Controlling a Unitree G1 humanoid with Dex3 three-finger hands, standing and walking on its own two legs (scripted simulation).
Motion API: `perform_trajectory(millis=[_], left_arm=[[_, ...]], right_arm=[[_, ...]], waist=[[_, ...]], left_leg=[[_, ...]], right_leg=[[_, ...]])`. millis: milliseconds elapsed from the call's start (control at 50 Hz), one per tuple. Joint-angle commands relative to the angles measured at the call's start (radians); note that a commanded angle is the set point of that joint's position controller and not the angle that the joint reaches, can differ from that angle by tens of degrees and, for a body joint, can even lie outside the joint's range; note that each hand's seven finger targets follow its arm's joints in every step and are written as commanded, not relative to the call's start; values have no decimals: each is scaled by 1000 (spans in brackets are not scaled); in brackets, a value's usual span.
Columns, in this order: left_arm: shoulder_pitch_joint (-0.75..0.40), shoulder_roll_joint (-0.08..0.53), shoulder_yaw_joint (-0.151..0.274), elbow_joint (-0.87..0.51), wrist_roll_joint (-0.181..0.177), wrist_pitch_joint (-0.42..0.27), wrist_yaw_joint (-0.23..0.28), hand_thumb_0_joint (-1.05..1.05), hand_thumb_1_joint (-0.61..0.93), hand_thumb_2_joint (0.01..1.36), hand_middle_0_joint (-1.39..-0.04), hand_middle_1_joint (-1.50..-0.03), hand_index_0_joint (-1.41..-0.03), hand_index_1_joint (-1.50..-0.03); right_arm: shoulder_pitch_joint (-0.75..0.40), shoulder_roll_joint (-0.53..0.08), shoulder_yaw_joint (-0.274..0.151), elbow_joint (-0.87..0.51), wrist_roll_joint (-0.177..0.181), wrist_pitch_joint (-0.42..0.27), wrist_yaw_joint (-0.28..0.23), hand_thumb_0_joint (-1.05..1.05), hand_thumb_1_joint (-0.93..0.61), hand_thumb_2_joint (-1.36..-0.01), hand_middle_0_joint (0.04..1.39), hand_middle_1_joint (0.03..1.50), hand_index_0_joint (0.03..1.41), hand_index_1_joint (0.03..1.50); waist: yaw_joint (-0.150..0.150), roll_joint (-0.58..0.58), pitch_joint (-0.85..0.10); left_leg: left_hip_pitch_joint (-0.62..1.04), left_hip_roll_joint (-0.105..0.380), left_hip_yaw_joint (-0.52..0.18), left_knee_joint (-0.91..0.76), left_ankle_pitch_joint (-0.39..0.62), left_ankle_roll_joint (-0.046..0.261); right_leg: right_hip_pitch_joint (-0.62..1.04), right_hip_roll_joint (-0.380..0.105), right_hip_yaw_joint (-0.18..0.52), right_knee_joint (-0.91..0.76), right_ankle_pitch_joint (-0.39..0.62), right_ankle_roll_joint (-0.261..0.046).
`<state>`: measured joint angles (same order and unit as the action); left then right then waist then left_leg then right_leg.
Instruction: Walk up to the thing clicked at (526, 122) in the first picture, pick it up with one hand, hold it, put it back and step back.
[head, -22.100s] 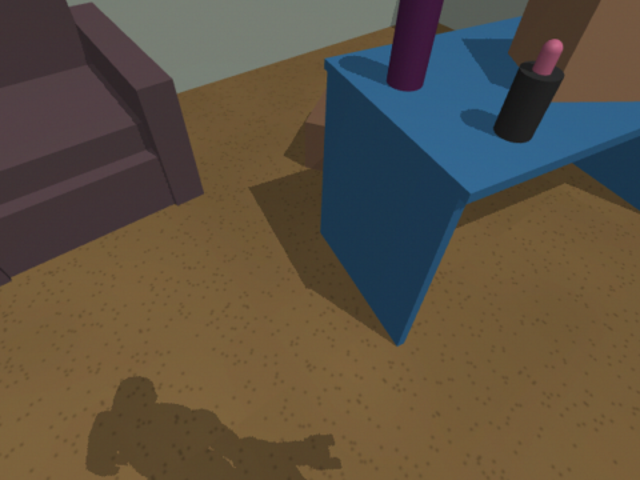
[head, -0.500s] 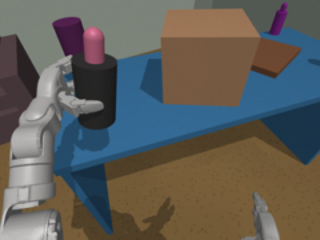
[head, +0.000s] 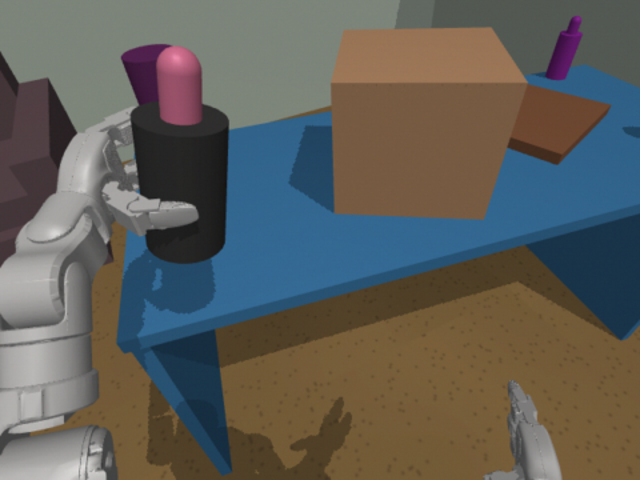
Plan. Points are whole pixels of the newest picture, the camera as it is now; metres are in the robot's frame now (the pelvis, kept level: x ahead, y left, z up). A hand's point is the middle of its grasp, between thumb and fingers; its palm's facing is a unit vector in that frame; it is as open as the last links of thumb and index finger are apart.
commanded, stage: hold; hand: left
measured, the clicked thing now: (183, 158) +0.35 +0.13 +0.28
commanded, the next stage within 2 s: none
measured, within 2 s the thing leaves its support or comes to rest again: neither
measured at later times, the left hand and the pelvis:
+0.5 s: hand (154, 153) +0.35 +0.15 +0.29, palm faces -0.02 -1.00 -0.04, open 11.9 cm; pelvis +0.00 +0.00 +0.00, yaw +0 degrees
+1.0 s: hand (155, 161) +0.34 +0.15 +0.28, palm faces -0.02 -1.00 -0.05, open 11.9 cm; pelvis +0.00 +0.00 +0.00, yaw +0 degrees
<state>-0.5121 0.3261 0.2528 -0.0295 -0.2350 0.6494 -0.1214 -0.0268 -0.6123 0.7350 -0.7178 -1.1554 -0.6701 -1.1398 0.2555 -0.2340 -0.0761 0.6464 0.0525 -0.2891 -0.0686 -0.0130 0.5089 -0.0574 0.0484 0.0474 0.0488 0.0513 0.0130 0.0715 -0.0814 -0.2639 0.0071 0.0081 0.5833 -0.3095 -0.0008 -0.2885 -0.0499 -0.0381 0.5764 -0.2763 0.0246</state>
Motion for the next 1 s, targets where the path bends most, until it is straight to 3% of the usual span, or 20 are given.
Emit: perform_trajectory(millis=[0, 20, 60, 80, 100, 140, 180, 220, 360, 420, 620, 700, 720, 740, 780, 800, 820, 840, 900, 980], left_arm=[[-549, 235, 109, -281, -33, -85, -5, 0, -140, 1162, -1219, -1353, -1229, -1369], [-561, 230, 107, -284, -35, -83, -10, 0, -144, 1159, -1196, -1343, -1207, -1357], [-566, 231, 105, -279, -35, -72, -13, 0, -143, 1151, -1193, -1336, -1204, -1350], [-563, 238, 113, -286, -36, -66, -12, 0, -146, 1147, -1190, -1332, -1202, -1345], [-570, 246, 123, -275, -37, -58, -14, 0, -132, 1157, -1186, -1331, -1196, -1346], [-571, 232, 111, -271, -39, -47, -14, 0, -137, 1141, -1167, -1311, -1176, -1326], [-594, 245, 128, -265, -46, -39, -14, 0, -139, 1145, -1177, -1322, -1188, -1336], [-588, 228, 110, -271, -42, -23, -10, 0, -115, 1146, -1168, -1313, -1180, -1326], [-607, 244, 130, -287, -49, -2, 0, 0, -92, 1143, -1165, -1305, -1175, -1319], [-601, 239, 126, -300, -47, 13, 3, 0, -103, 1150, -1155, -1305, -1164, -1320], [-615, 275, 155, -339, -54, 50, 12, 0, -67, 1161, -1181, -1327, -1194, -1338], [-566, 238, 135, -317, -64, 66, 2, 0, -69, 1175, -1175, -1332, -1187, -1345], [-589, 205, 100, -338, -63, 62, -4, 0, -73, 1175, -1177, -1335, -1189, -1348], [-568, 241, 136, -296, -63, 69, -3, 0, -69, 1186, -1183, -1344, -1196, -1357], [-585, 205, 97, -323, -62, 67, -9, 0, -74, 1174, -1186, -1338, -1197, -1351], [-579, 209, 98, -321, -63, 66, -9, 0, -73, 1189, -1185, -1348, -1197, -1361], [-572, 251, 142, -291, -64, 68, -6, 0, -75, 1186, -1192, -1353, -1203, -1366], [-575, 219, 105, -309, -61, 64, -8, 0, -79, 1175, -1187, -1345, -1202, -1355], [-595, 280, 163, -339, -62, 56, 10, 0, -142, 1168, -1164, -1340, -1179, -1352], [-623, 261, 152, -373, -61, 48, 29, 0, -115, 1173, -1158, -1333, -1172, -1346]], right_arm=[[-113, -115, -34, -172, 2, -65, -3, 0, 518, -60, 49, 51, 49, 51], [-106, -93, -9, -160, 0, -66, 1, 0, 519, -60, 49, 51, 49, 51], [-110, -119, -32, -202, -1, -71, -2, 0, 521, -59, 49, 51, 49, 51], [-119, -116, -31, -171, 1, -70, 1, 0, 523, -58, 49, 51, 49, 51], [-101, -134, -48, -194, 1, -72, 0, 0, 523, -59, 49, 51, 49, 51], [-99, -102, -11, -174, 5, -71, 10, 0, 523, -59, 49, 51, 49, 51], [-98, -134, -45, -199, 5, -74, 6, 0, 524, -59, 49, 51, 49, 51], [-97, -119, -31, -180, 7, -76, 13, 0, 528, -58, 49, 51, 49, 51], [-129, -123, -34, -213, 13, -83, 17, 0, 526, -60, 49, 51, 49, 51], [-107, -104, -19, -183, 15, -75, 25, 0, 531, -59, 49, 51, 49, 51], [-134, -133, -44, -196, 20, -69, 23, 0, 527, -59, 49, 51, 49, 51], [-114, -123, -37, -174, 23, -67, 24, 0, 528, -60, 49, 51, 49, 51], [-140, -90, 1, -197, 23, -69, 30, 0, 529, -60, 49, 51, 49, 51], [-119, -130, -36, -186, 22, -68, 26, 0, 530, -60, 49, 51, 49, 51], [-129, -89, 8, -183, 24, -69, 33, 0, 533, -58, 49, 51, 49, 51], [-132, -109, -20, -182, 26, -69, 30, 0, 534, -59, 49, 51, 49, 51], [-97, -155, -60, -163, 21, -66, 24, 0, 527, -60, 48, 51, 49, 51], [-126, -121, -28, -175, 24, -68, 30, 0, 534, -57, 49, 51, 49, 51], [-93, -147, -56, -163, 21, -65, 26, 0, 529, -59, 49, 51, 49, 51], [-140, -116, -31, -188, 20, -72, 25, 0, 526, -61, 49, 51, 49, 51]], waist=[[-7, -37, -276], [-5, -26, -253], [-18, -53, -274], [-3, -31, -256], [-19, -48, -272], [-3, -24, -232], [-13, -48, -252], [-9, -25, -240], [7, -67, -243], [12, -21, -260], [10, -45, -249], [1, -51, -243], [11, -62, -231], [0, -73, -223], [11, -36, -216], [2, -44, -222], [-8, -76, -220], [0, -41, -214], [2, -43, -255], [15, -57, -247]], left_leg=[[127, -19, -12, -72, 267, 13], [118, -19, -11, -71, 270, 11], [132, -18, -9, -67, 288, 14], [120, -21, -10, -72, 271, 13], [138, -18, -11, -75, 271, 12], [120, -16, -16, -86, 245, 7], [130, -14, -16, -83, 247, 11], [126, -16, -15, -87, 240, 9], [107, -25, -8, -83, 195, 21], [124, -21, -9, -79, 245, 12], [113, -23, -8, -78, 223, 16], [119, -23, -7, -75, 233, 18], [105, -23, -10, -77, 228, 18], [109, -22, -10, -80, 210, 19], [105, -24, -8, -86, 200, 17], [107, -26, -8, -87, 193, 18], [107, -21, -13, -87, 189, 19], [99, -24, -9, -86, 200, 16], [118, -22, -10, -76, 244, 14], [110, -21, -18, -79, 229, 13]], right_leg=[[69, 36, -33, -72, 225, -23], [59, 37, -34, -70, 224, -24], [67, 37, -32, -71, 247, -21], [63, 36, -33, -73, 232, -23], [63, 38, -33, -74, 229, -22], [45, 41, -37, -75, 194, -28], [56, 41, -37, -81, 198, -25], [43, 42, -35, -79, 194, -27], [57, 37, -31, -92, 164, -18], [56, 40, -33, -78, 196, -26], [58, 40, -28, -87, 182, -22], [49, 39, -29, -80, 196, -21], [51, 40, -33, -85, 188, -20], [44, 40, -29, -87, 174, -19], [43, 40, -31, -88, 165, -22], [33, 41, -30, -89, 161, -21], [33, 40, -27, -91, 159, -19], [35, 39, -28, -89, 171, -22], [61, 38, -30, -78, 203, -24], [64, 42, -33, -76, 184, -22]])
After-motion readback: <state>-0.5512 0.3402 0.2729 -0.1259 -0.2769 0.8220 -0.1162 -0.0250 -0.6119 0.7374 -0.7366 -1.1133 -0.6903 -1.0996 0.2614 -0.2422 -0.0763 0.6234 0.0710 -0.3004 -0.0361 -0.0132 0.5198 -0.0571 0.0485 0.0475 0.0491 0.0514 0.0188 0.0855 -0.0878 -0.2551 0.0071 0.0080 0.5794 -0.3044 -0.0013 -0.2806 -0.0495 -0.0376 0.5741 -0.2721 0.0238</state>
